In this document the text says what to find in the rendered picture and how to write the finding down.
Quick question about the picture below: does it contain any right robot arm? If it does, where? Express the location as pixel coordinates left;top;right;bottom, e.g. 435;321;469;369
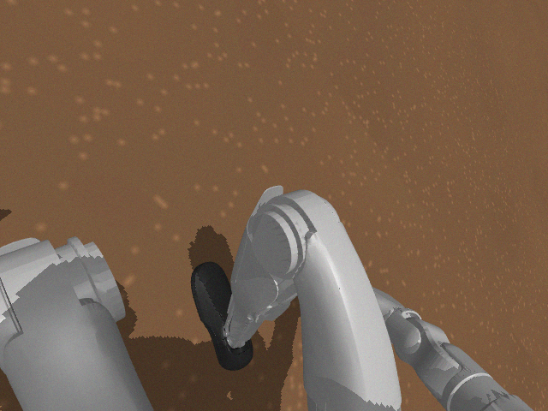
385;308;533;411

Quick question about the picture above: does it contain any right robot hand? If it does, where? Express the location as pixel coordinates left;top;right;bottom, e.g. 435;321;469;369
372;287;405;322

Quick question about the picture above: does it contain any right robot foot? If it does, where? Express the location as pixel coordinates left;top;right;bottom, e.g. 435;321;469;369
191;262;253;371

